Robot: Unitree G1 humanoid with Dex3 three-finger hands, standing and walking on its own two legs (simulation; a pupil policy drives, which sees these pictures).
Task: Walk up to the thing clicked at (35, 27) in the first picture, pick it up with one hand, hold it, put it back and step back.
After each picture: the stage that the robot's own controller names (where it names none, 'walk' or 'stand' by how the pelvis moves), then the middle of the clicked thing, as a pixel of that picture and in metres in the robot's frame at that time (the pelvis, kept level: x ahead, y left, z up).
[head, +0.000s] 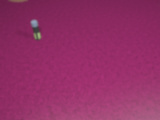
stand; (36, 30) +1.54 +0.50 -0.65
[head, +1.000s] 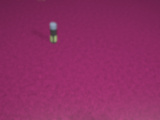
walk; (53, 33) +1.46 +0.21 -0.64
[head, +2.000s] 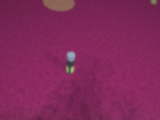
walk; (70, 63) +0.93 +0.06 -0.64
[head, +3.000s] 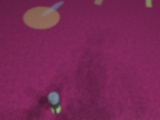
walk; (54, 103) +0.53 +0.17 -0.64
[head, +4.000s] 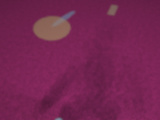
stand; out of the picture +0.36 +0.15 -0.64
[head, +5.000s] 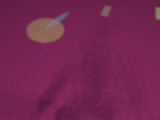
stand; out of the picture +0.34 +0.17 -0.65
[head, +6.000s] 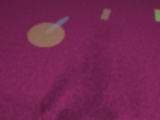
stand; out of the picture +0.34 +0.17 -0.66
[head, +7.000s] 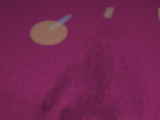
stand; out of the picture +0.34 +0.16 -0.66
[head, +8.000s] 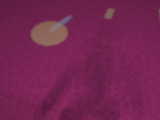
stand; out of the picture +0.34 +0.16 -0.66
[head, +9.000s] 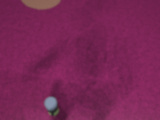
go down; (52, 107) +0.38 +0.14 -0.58
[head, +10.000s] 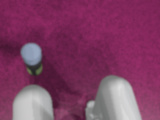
go down; (33, 62) +0.45 +0.15 -0.27
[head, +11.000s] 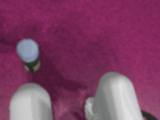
close in; (30, 58) +0.45 +0.14 -0.26
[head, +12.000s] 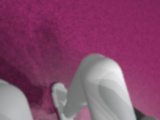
close in; out of the picture +0.45 +0.19 -0.17
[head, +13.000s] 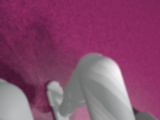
lift; out of the picture +0.43 +0.20 -0.17
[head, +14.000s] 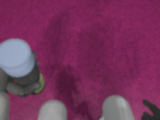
lift; (26, 73) +0.34 +0.17 +0.01
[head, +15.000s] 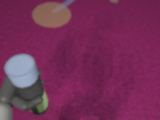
hold; (31, 89) +0.30 +0.17 +0.03
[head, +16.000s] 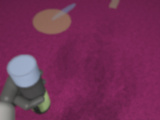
hold; (33, 89) +0.31 +0.16 +0.04
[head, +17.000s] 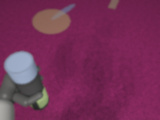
crouch; (31, 85) +0.32 +0.17 +0.04
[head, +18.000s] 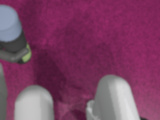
crouch; (14, 41) +0.46 +0.17 -0.05
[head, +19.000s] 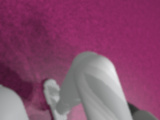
lower; out of the picture +0.47 +0.23 -0.18
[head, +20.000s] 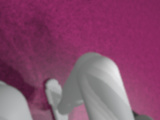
lower; out of the picture +0.46 +0.22 -0.18
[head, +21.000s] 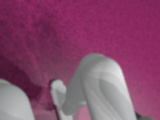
lower; out of the picture +0.45 +0.21 -0.17
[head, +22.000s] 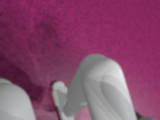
lower; out of the picture +0.44 +0.20 -0.17
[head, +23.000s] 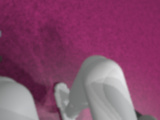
draw back; out of the picture +0.43 +0.18 -0.16
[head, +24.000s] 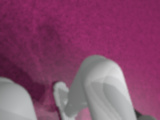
withdraw; out of the picture +0.44 +0.19 -0.18
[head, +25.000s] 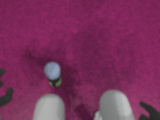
walk; (54, 76) +0.43 +0.12 -0.37
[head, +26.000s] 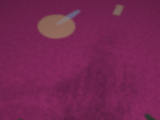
stand; out of the picture +0.35 +0.11 -0.60
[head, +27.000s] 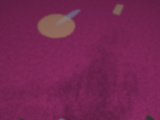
stand; out of the picture +0.36 +0.12 -0.60
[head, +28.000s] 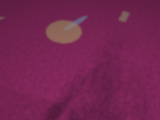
stand; out of the picture +0.37 +0.10 -0.64
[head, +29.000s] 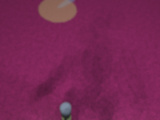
walk; (66, 113) +0.40 +0.08 -0.63
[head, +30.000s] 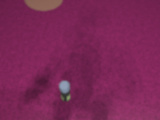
walk; (65, 92) +0.52 +0.10 -0.62
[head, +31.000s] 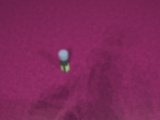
walk; (64, 61) +0.79 +0.15 -0.62
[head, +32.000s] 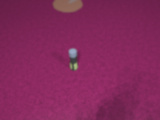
stand; (73, 60) +1.01 +0.11 -0.64
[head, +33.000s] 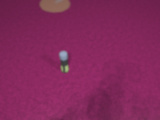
stand; (64, 62) +0.98 +0.15 -0.66
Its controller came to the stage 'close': yes
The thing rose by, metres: 0.69
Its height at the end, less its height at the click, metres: +0.00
